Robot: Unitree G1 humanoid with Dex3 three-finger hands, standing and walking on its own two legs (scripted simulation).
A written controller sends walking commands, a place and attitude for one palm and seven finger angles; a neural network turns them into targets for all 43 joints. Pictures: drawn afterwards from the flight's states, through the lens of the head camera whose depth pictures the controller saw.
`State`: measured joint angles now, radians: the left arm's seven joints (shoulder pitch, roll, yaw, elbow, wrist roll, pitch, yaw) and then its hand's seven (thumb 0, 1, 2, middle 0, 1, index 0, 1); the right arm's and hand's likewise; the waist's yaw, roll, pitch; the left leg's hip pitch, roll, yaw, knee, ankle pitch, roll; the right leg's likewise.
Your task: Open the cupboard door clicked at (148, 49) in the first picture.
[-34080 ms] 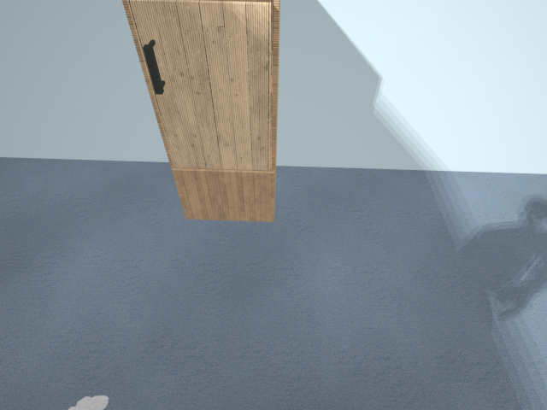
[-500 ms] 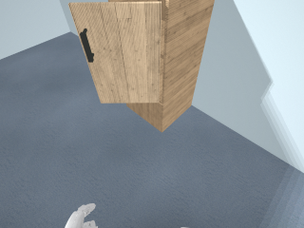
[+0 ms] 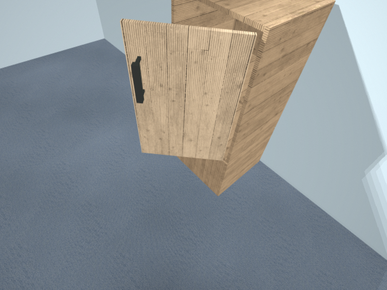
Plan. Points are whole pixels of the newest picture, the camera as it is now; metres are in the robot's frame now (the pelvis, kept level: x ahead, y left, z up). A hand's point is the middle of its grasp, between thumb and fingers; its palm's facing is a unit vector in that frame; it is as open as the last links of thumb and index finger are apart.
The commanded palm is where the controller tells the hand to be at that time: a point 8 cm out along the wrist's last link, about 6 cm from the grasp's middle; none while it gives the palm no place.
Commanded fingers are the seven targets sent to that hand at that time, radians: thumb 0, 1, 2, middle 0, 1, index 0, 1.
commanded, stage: take the last steps up to it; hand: left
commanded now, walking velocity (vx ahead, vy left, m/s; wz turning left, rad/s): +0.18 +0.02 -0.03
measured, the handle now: (139, 80) +0.70 +0.24 +0.02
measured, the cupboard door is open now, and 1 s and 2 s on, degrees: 43 43 43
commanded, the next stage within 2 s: come to a stop and stand still in 0.10 s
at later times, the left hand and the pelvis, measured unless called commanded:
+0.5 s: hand (135, 253) +0.22 +0.16 -0.16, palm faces -0.01 -0.98 -0.20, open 7.4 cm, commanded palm none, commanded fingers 0.00 0.90 0.90 -0.20 -0.30 -0.20 -0.30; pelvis +0.12 -0.01 +0.00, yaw +0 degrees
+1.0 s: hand out of the picture +0.12 +0.17 -0.16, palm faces +0.01 -0.97 -0.26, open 7.4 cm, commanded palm none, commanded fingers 0.00 0.90 0.90 -0.20 -0.30 -0.20 -0.30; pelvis +0.10 -0.02 +0.00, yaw -1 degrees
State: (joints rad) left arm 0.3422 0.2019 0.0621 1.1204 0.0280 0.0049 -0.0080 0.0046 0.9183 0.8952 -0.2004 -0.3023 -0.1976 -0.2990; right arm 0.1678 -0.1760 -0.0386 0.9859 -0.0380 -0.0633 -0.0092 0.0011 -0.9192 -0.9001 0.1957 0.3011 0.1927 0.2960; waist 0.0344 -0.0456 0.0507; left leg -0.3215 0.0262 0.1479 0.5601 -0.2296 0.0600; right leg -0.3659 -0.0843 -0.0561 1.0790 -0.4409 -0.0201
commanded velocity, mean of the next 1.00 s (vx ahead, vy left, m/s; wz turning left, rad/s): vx -0.07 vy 0.01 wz -0.01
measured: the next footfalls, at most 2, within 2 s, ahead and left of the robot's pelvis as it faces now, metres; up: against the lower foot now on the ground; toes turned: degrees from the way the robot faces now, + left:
right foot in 0.30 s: +0.20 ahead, -0.06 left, +0.00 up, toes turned +0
